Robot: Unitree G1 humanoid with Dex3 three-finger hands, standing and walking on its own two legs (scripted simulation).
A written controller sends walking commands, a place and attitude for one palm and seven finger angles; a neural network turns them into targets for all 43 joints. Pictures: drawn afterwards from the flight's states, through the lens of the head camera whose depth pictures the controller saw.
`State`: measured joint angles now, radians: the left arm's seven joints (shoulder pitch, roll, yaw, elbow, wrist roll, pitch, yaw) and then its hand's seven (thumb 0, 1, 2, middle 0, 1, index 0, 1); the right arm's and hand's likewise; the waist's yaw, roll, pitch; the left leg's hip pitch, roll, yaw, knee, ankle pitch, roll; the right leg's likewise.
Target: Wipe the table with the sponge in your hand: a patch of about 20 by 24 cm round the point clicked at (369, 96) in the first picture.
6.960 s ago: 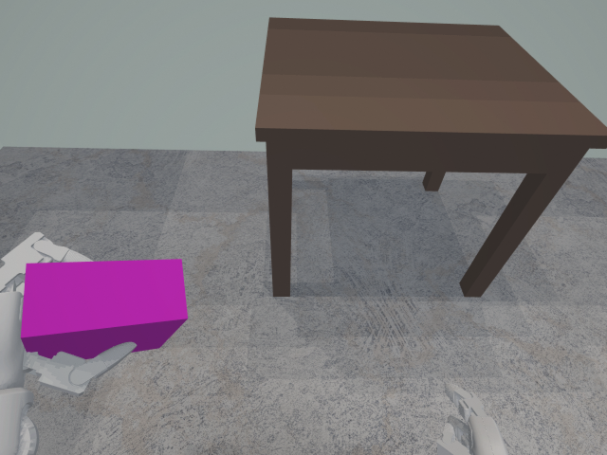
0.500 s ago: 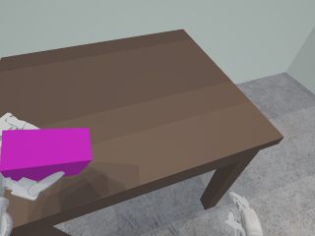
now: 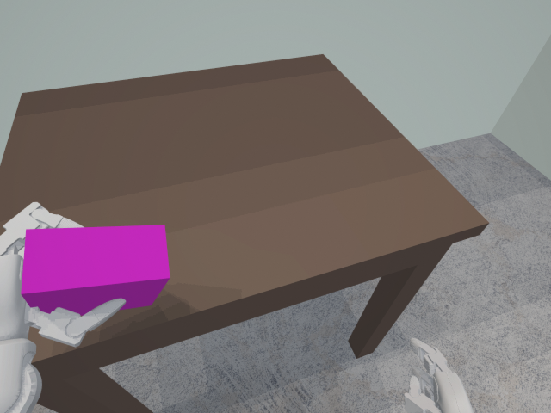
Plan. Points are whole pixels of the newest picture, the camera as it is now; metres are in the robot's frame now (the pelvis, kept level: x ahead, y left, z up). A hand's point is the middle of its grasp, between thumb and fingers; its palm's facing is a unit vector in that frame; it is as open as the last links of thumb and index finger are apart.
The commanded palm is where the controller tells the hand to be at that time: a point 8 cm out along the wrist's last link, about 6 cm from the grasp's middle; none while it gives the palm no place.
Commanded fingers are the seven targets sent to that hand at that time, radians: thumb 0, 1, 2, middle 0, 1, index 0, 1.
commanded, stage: come to a stop and stand still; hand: left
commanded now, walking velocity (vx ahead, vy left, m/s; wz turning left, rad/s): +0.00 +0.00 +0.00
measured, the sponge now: (120, 272) +0.23 +0.21 +0.14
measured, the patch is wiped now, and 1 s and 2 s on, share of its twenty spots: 0.00 0.00 0.00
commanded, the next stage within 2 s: look again from close up in 1.30 s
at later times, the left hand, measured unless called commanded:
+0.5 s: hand (3, 325) +0.16 +0.29 +0.15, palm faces +0.43 -0.84 -0.33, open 10.3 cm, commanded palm +0.10 +0.32 +0.18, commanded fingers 0.00 0.10 1.30 -1.20 -1.60 -1.20 -1.60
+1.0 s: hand (29, 293) +0.20 +0.29 +0.14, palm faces +0.38 -0.83 -0.40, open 10.3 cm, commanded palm +0.14 +0.32 +0.18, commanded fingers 0.00 0.10 1.30 -1.20 -1.60 -1.20 -1.60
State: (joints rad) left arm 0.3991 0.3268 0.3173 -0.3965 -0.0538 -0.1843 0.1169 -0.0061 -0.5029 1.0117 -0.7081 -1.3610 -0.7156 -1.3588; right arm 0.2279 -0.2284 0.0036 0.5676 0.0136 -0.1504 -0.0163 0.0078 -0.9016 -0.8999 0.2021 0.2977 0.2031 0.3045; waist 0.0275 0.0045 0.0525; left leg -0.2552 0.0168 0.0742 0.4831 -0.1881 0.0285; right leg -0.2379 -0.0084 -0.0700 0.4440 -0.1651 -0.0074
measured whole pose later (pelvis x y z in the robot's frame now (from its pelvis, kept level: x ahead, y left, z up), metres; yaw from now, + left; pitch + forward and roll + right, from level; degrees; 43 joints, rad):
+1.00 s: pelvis -0.02 +0.03 +0.00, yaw +1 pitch +0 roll -1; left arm 0.46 0.36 0.35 -0.42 -0.04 -0.14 0.11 -0.01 -0.50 1.01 -0.71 -1.36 -0.72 -1.36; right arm 0.20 -0.20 0.01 0.59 0.02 -0.12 -0.02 0.01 -0.90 -0.90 0.20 0.30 0.20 0.30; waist 0.00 -0.01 0.03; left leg -0.27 -0.04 0.06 0.47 -0.21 0.07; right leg -0.12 0.02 -0.04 0.44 -0.31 -0.02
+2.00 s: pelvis -0.02 +0.00 +0.00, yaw +0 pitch +0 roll +0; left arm 0.42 0.37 0.33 -0.45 -0.05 -0.12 0.11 -0.01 -0.50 1.02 -0.71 -1.36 -0.72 -1.35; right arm 0.20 -0.18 0.02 0.56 0.01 -0.08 -0.04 0.01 -0.90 -0.90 0.20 0.30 0.20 0.30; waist 0.03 -0.02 0.03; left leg -0.26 -0.01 0.05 0.45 -0.19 0.04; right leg -0.12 0.06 -0.04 0.42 -0.30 -0.06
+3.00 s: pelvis +0.05 -0.12 -0.02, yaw -1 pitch -2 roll +4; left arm 0.26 0.65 0.52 -0.42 -0.01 -0.25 0.06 -0.01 -0.50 1.02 -0.71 -1.35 -0.72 -1.35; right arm 0.18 -0.14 0.01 0.55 -0.01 -0.15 -0.01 0.01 -0.90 -0.90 0.20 0.30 0.20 0.30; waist 0.05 -0.09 0.12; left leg -0.33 0.00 0.05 0.61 -0.24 -0.04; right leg -0.38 -0.07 0.05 0.76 -0.30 -0.02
